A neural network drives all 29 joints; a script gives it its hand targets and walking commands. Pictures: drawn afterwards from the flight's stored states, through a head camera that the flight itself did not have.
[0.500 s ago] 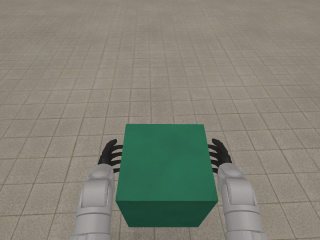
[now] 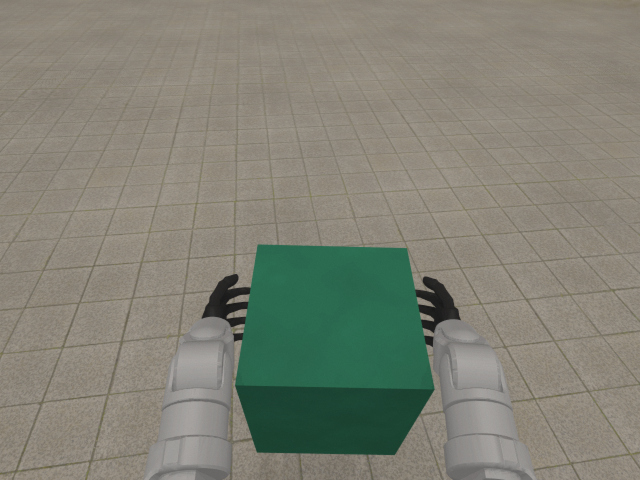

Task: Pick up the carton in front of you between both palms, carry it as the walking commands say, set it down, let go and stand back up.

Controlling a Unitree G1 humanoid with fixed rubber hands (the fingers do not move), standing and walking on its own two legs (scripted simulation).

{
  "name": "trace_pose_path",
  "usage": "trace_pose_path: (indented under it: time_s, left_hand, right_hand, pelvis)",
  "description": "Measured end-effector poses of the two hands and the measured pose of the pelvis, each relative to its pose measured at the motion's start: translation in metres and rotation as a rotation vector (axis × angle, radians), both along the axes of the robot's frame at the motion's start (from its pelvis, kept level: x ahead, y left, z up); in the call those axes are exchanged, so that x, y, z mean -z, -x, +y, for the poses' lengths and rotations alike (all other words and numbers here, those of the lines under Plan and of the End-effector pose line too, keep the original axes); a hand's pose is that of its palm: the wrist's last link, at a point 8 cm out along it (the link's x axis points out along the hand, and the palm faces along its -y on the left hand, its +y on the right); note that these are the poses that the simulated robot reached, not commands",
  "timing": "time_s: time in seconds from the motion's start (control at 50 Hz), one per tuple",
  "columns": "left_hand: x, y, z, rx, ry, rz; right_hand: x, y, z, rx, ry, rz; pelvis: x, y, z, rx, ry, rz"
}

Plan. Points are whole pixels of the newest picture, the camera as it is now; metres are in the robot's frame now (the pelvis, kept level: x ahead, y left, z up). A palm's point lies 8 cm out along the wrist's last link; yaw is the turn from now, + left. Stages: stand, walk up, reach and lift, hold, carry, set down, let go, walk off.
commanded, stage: hold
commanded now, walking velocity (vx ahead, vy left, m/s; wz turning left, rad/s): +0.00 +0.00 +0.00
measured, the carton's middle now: (329, 354) +0.30 +0.00 -0.03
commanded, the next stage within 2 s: set down in 0.38 s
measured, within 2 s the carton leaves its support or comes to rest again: neither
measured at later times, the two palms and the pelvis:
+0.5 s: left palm (226, 309) +0.32 +0.14 +0.04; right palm (445, 314) +0.32 -0.16 +0.05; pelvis +0.03 +0.00 +0.00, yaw -1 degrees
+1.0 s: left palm (229, 357) +0.35 +0.17 -0.14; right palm (400, 353) +0.36 -0.13 -0.13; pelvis -0.01 -0.01 -0.06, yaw +0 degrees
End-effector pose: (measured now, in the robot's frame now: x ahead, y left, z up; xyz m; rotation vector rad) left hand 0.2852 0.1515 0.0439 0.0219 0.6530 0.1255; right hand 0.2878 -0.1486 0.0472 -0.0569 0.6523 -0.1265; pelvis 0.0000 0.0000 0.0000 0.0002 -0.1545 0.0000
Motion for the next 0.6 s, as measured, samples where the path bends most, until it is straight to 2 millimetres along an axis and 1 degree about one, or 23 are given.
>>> trace_pose_path:
  time_s: [0.22, 0.46, 0.54, 0.6]
  left_hand:
    - [-0.004, -0.014, 0.0, 0.016, 0.005, 0.001]
    - [-0.001, -0.03, -0.006, 0.017, -0.004, 0.014]
    - [0.003, -0.035, -0.007, 0.006, 0.003, 0.024]
    - [0.012, -0.041, -0.007, -0.013, 0.019, 0.038]
  right_hand:
    - [-0.003, -0.008, 0.0, 0.027, -0.008, 0.001]
    - [0.0, -0.024, -0.006, 0.02, -0.005, 0.015]
    - [0.004, -0.032, -0.007, 0.016, -0.009, 0.025]
    - [0.012, -0.041, -0.007, 0.016, -0.02, 0.04]
  pelvis:
    - [0.0, -0.009, 0.006, 0.017, -0.002, 0.008]
    - [-0.003, -0.025, -0.001, 0.012, -0.005, 0.035]
    - [-0.003, -0.028, -0.005, 0.011, -0.007, 0.043]
    - [-0.001, -0.028, -0.008, 0.009, -0.008, 0.056]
